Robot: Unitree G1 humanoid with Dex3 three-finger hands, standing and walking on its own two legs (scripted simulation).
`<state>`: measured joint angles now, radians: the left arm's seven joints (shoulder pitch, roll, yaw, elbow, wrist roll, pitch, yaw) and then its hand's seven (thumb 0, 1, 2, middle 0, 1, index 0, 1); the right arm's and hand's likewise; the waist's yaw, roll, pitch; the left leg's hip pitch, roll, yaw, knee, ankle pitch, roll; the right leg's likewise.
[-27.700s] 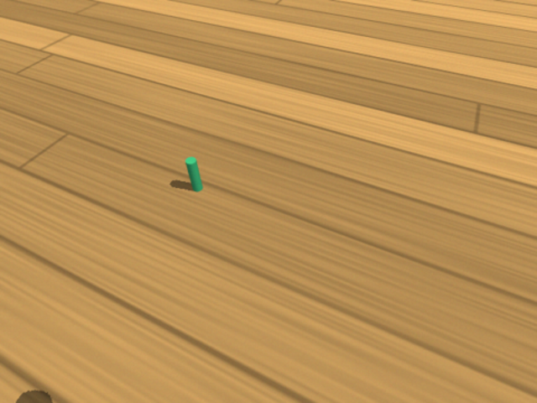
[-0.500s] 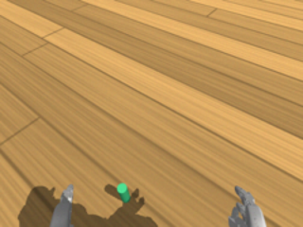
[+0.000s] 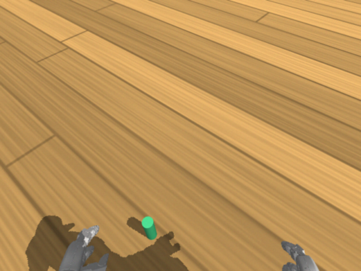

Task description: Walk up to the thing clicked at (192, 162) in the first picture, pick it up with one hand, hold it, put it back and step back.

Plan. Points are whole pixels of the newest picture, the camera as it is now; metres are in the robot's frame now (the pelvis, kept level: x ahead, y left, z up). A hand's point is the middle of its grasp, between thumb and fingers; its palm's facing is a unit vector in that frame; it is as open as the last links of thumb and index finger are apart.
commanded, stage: stand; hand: left
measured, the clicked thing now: (149, 228) +0.40 +0.18 -0.64
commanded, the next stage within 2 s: none
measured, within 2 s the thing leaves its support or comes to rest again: neither
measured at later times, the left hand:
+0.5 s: hand out of the picture +0.03 +0.26 -0.12, palm faces +0.00 -0.94 -0.35, open 7.4 cm
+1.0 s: hand out of the picture +0.05 +0.25 -0.11, palm faces -0.01 -0.94 -0.35, open 7.4 cm
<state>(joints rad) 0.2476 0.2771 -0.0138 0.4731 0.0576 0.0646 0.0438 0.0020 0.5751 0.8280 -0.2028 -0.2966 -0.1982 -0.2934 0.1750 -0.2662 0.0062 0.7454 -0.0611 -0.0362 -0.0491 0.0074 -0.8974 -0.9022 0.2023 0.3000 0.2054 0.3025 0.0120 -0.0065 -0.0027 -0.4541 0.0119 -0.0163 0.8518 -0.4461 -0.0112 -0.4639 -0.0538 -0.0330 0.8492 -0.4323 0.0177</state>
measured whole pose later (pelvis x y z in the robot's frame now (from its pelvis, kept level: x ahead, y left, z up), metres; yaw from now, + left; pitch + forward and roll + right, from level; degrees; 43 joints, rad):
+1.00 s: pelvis -0.01 +0.00 +0.05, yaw +1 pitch -3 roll +0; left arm 0.13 0.31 0.00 1.16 0.02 -0.01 0.01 0.01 0.91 0.90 -0.20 -0.30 -0.20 -0.30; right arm 0.14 -0.33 0.00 1.14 -0.02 -0.01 0.00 0.00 -0.90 -0.90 0.20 0.30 0.20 0.30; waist 0.01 0.02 0.06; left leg -0.11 0.00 -0.02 0.35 -0.19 -0.01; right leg -0.12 -0.05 -0.05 0.37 -0.19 0.03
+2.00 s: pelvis +0.01 -0.01 +0.05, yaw +0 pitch -2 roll +0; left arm 0.10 0.33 0.01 1.15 0.02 -0.01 0.00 0.01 0.91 0.90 -0.20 -0.30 -0.20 -0.30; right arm 0.12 -0.34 0.00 1.15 -0.01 -0.01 0.00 0.00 -0.90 -0.90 0.20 0.30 0.20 0.30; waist 0.00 0.01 0.05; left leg -0.08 0.02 -0.01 0.30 -0.18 -0.03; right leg -0.11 -0.04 -0.04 0.33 -0.18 0.02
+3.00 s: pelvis -0.18 +0.05 +0.03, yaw -4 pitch -2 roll +1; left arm 0.18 0.35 0.07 0.85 0.04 0.05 0.00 0.01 0.90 0.90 -0.21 -0.30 -0.20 -0.30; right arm 0.14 -0.39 -0.04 0.87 0.01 0.04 -0.01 0.00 -0.90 -0.90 0.20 0.30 0.20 0.30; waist 0.02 0.01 0.15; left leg -0.46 -0.13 -0.11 1.10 -0.47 0.00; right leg -0.27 0.00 0.05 0.61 -0.30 -0.02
